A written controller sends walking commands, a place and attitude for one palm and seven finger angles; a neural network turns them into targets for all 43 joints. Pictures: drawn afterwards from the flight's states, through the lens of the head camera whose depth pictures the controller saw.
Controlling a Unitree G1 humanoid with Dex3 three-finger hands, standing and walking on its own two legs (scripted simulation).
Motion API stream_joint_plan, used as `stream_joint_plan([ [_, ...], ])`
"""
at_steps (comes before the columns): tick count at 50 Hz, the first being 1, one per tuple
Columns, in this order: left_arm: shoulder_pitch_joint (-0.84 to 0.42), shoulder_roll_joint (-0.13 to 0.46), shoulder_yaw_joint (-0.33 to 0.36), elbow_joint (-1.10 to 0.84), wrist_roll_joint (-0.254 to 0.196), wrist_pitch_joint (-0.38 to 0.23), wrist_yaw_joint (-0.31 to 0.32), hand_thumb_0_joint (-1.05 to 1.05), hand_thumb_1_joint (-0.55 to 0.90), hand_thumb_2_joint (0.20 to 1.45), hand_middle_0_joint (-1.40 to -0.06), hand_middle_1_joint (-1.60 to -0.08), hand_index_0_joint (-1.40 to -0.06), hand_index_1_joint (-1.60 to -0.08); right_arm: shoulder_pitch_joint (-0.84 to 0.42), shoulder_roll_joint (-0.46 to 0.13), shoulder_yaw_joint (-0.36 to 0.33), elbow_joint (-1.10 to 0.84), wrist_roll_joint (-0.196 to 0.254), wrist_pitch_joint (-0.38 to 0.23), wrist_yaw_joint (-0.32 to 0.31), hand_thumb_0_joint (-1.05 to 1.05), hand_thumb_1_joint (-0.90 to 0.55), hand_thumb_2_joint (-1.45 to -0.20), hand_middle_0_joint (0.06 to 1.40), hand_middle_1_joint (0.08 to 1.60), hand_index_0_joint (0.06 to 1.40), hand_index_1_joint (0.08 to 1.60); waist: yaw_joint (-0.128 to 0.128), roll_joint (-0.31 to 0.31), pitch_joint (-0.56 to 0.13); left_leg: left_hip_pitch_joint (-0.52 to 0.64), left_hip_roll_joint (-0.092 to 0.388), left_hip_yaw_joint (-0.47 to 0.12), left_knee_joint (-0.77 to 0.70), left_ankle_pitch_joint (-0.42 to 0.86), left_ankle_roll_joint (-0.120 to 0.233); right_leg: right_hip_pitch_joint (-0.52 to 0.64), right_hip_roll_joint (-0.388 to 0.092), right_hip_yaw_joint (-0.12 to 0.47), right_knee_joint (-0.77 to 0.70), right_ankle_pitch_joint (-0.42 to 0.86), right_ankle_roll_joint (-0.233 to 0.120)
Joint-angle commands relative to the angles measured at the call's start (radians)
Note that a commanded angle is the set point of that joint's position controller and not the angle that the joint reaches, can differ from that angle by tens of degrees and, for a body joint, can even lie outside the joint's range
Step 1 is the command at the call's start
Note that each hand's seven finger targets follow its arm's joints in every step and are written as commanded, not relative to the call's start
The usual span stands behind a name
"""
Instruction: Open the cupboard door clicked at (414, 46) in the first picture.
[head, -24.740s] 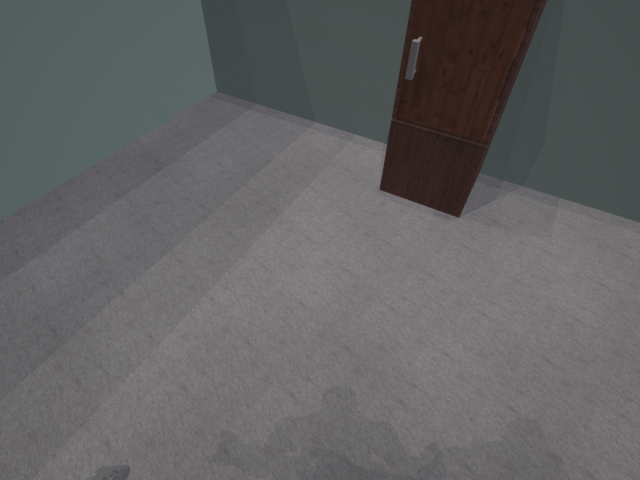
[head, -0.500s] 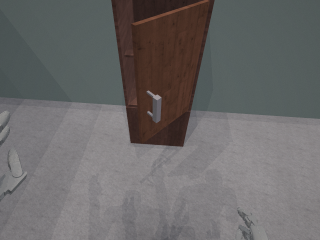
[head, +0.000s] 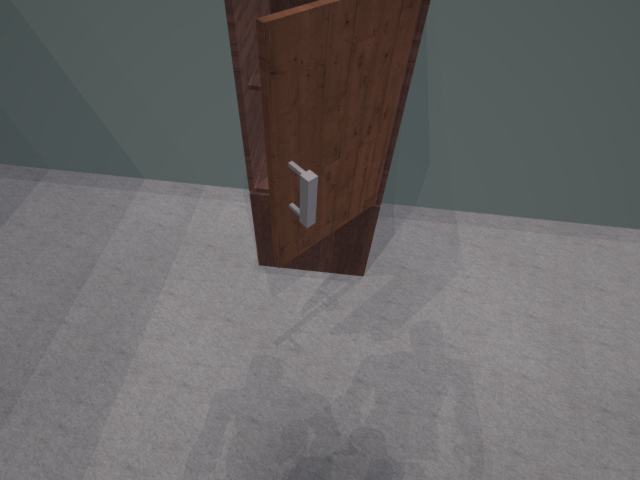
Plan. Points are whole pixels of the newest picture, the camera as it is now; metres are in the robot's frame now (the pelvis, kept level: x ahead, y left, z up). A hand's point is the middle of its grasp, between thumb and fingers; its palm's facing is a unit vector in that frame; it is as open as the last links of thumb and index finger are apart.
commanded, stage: let the arm hang, fingers relaxed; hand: left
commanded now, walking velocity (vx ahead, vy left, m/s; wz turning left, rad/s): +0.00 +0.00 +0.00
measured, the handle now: (300, 194) +0.65 +0.08 -0.09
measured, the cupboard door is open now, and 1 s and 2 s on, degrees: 47 47 47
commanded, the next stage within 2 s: look to check the result in 0.62 s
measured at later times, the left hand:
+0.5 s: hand out of the picture +0.09 +0.20 -0.16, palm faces +0.00 -0.96 -0.27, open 7.4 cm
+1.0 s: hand out of the picture +0.07 +0.20 -0.16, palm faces +0.01 -0.96 -0.26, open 7.4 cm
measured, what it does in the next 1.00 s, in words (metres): stands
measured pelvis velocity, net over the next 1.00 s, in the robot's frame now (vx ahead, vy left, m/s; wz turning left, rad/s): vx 0.05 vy -0.01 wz -0.01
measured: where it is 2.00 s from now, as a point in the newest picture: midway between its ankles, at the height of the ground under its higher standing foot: outside the picture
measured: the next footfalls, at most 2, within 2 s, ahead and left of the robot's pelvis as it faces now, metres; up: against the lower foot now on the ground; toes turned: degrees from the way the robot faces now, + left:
none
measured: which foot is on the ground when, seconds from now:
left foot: down 0.00-1.00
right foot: down 0.00-1.00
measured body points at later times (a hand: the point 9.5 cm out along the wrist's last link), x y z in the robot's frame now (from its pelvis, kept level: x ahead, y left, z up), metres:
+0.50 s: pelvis +0.03 +0.00 +0.01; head +0.03 -0.01 +0.46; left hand +0.09 +0.25 -0.14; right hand +0.04 -0.25 -0.16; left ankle +0.02 +0.11 -0.74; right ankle +0.04 -0.08 -0.74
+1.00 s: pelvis +0.05 -0.01 +0.01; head +0.06 -0.02 +0.46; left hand +0.07 +0.25 -0.14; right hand +0.07 -0.25 -0.15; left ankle +0.02 +0.11 -0.74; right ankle +0.04 -0.08 -0.74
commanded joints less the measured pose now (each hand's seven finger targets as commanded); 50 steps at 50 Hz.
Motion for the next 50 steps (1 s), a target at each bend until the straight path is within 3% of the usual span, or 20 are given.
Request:
stream_joint_plan([
  [1,-0.05,0.168,0.038,-0.01,-0.004,-0.042,0.011,0.0,0.9,0.9,-0.2,-0.3,-0.2,-0.3,0.0,-0.127,-0.028,-0.032,0.001,-0.025,-0.015,0.0,-0.9,-0.9,0.2,0.3,0.2,0.3,-0.008,0.07,-0.041,-0.032,0.09,-0.117,-0.127,-0.073,0.028,0.042,-0.15,0.21,-0.17,-0.197,-0.024],
  [4,-0.055,0.167,0.039,0.022,-0.005,-0.043,0.013,0.0,0.9,0.9,-0.2,-0.3,-0.2,-0.3,0.023,-0.124,-0.028,-0.007,0.0,-0.024,-0.017,0.0,-0.9,-0.9,0.2,0.3,0.2,0.3,-0.01,0.021,-0.03,-0.012,0.09,-0.107,-0.124,-0.043,0.028,0.034,-0.153,0.206,-0.187,-0.202,-0.023],
  [12,-0.069,0.171,0.04,0.055,-0.007,-0.043,0.019,0.0,0.9,0.9,-0.2,-0.3,-0.2,-0.3,0.023,-0.125,-0.025,0.029,-0.002,-0.028,-0.018,0.0,-0.9,-0.9,0.2,0.3,0.2,0.3,-0.004,-0.007,-0.013,0.0,0.098,-0.106,-0.153,-0.002,0.029,0.051,-0.146,0.192,-0.183,-0.151,-0.013],
  [24,-0.077,0.142,0.037,0.065,-0.007,-0.05,0.026,0.0,0.9,0.9,-0.2,-0.3,-0.2,-0.3,-0.007,-0.097,-0.016,0.043,0.0,-0.039,-0.026,0.0,-0.9,-0.9,0.2,0.3,0.2,0.3,-0.002,0.038,-0.051,0.051,0.116,-0.103,-0.175,0.142,0.02,0.116,-0.144,0.157,-0.134,0.098,-0.002],
  [37,-0.063,0.124,0.036,0.076,-0.008,-0.054,0.027,0.0,0.9,0.9,-0.2,-0.3,-0.2,-0.3,-0.017,-0.091,-0.015,0.047,0.0,-0.039,-0.033,0.0,-0.9,-0.9,0.2,0.3,0.2,0.3,-0.007,0.058,-0.06,0.083,0.116,-0.091,-0.179,0.148,0.012,0.13,-0.143,0.161,-0.149,0.128,-0.003],
  [50,-0.048,0.123,0.033,0.085,-0.009,-0.054,0.029,0.0,0.9,0.9,-0.2,-0.3,-0.2,-0.3,-0.015,-0.093,-0.014,0.051,0.002,-0.037,-0.037,0.0,-0.9,-0.9,0.2,0.3,0.2,0.3,-0.007,0.033,-0.061,0.106,0.12,-0.089,-0.178,0.172,0.015,0.137,-0.143,0.154,-0.146,0.172,-0.003],
])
